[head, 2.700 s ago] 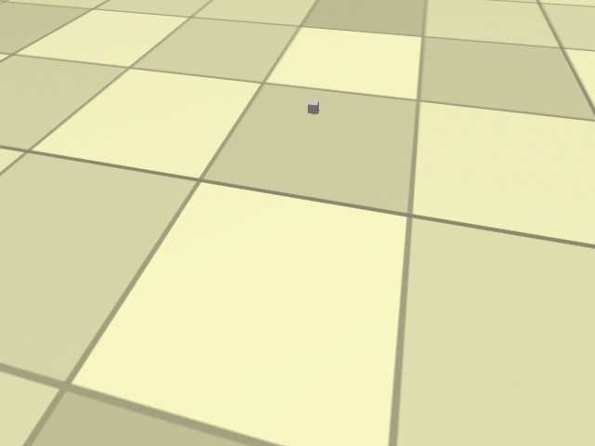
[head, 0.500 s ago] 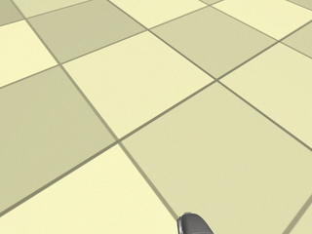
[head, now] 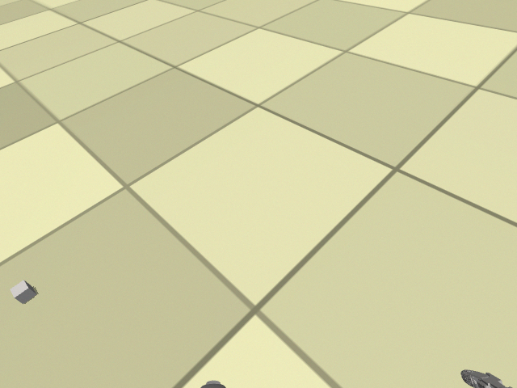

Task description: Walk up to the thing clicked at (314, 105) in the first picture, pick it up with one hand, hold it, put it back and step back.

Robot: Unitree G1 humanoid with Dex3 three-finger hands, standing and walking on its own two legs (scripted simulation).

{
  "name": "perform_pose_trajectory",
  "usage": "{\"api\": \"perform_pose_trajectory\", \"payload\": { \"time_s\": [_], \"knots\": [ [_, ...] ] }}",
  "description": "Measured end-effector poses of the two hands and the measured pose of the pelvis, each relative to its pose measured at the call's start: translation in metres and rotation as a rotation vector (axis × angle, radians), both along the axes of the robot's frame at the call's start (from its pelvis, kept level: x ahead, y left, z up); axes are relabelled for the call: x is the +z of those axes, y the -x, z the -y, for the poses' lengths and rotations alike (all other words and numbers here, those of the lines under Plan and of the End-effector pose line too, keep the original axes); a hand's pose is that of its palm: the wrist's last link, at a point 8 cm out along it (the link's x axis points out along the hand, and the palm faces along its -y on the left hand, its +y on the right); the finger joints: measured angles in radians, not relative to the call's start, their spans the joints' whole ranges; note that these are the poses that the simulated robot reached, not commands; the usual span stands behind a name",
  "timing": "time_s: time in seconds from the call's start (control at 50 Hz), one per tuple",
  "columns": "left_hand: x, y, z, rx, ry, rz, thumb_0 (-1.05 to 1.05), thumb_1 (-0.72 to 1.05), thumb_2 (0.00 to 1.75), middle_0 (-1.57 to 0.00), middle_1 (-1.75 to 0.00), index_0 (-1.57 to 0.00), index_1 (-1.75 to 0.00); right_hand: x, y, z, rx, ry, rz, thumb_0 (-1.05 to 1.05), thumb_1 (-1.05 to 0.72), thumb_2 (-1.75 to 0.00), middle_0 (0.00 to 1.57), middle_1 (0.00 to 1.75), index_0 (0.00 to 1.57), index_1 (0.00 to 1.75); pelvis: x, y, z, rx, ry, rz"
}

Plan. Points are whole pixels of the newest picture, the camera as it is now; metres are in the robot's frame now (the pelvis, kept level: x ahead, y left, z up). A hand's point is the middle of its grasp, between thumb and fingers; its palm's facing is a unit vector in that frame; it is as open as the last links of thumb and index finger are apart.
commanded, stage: walk up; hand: left
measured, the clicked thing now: (23, 291) +0.69 +1.11 -0.72
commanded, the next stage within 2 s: none
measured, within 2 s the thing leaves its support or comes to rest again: neither
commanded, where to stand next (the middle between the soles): +0.24 +1.14 m, yaw -34 degrees
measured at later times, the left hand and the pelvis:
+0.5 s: hand (13, 349) +0.25 +0.50 -0.11, palm faces -0.17 -0.79 -0.59, open 7.4 cm; pelvis +0.11 +0.21 -0.01, yaw -9 degrees
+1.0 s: hand out of the picture +0.33 +0.73 -0.14, palm faces -0.32 -0.78 -0.54, open 7.4 cm; pelvis +0.17 +0.45 +0.00, yaw -17 degrees
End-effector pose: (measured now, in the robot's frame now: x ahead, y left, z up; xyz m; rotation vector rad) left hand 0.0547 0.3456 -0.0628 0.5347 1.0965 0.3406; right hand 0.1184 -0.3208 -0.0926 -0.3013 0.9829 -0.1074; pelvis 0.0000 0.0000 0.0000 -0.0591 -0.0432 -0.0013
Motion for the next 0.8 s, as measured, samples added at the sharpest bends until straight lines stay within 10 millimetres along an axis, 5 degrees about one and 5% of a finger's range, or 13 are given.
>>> {"api": "perform_pose_trajectory", "payload": {
  "time_s": [0.08,0.14,0.26,0.36,0.5,0.64,0.8],
  "knots": [
    [-0.026,-0.03,-0.077,-0.032,-0.016,-0.049,0.01,0.89,0.9,-0.21,-0.3,-0.21,-0.31,-0.004,-0.006,-0.04,-0.058,0.082,-0.025,0.0,-0.91,-0.9,0.21,0.3,0.21,0.3,-0.02,-0.021,-0.061,-0.03,-0.018,-0.018],
    [-0.039,-0.059,-0.117,-0.039,-0.04,-0.096,0.01,0.89,0.9,-0.21,-0.3,-0.21,-0.31,-0.002,0.015,-0.076,-0.112,0.103,-0.076,0.0,-0.91,-0.9,0.2,0.29,0.2,0.3,-0.021,-0.033,-0.089,-0.07,-0.032,-0.025],
    [-0.027,-0.12,-0.128,-0.12,0.04,-0.104,0.01,0.9,0.9,-0.2,-0.3,-0.2,-0.3,0.009,0.066,-0.133,-0.226,0.086,-0.255,0.01,-0.91,-0.9,0.21,0.3,0.21,0.3,0.008,-0.062,-0.133,-0.1,-0.039,-0.056],
    [-0.017,-0.163,-0.136,-0.215,0.045,-0.113,0.01,0.9,0.9,-0.2,-0.3,-0.2,-0.3,-0.007,0.075,-0.165,-0.295,0.063,-0.284,0.01,-0.9,-0.9,0.21,0.3,0.21,0.3,0.006,-0.085,-0.17,-0.143,-0.066,-0.046],
    [-0.004,-0.193,-0.184,-0.22,-0.032,0.007,0.01,0.89,0.9,-0.21,-0.3,-0.21,-0.31,-0.049,0.019,-0.217,-0.266,-0.009,-0.222,0.01,-0.91,-0.9,0.2,0.3,0.2,0.3,-0.014,-0.107,-0.213,-0.165,-0.014,-0.01],
    [0.018,-0.197,-0.255,-0.204,-0.067,0.036,0.01,0.89,0.9,-0.21,-0.3,-0.21,-0.31,-0.034,-0.048,-0.268,-0.179,-0.027,-0.091,0.01,-0.91,-0.9,0.21,0.3,0.21,0.3,-0.006,-0.123,-0.271,-0.195,-0.041,-0.004],
    [-0.007,-0.226,-0.375,-0.253,-0.096,-0.018,0.01,0.89,0.9,-0.21,-0.3,-0.21,-0.31,-0.022,-0.064,-0.327,-0.221,0.101,-0.074,0.0,-0.91,-0.9,0.21,0.3,0.2,0.3,-0.029,-0.145,-0.37,-0.239,-0.041,-0.042]
  ]
}}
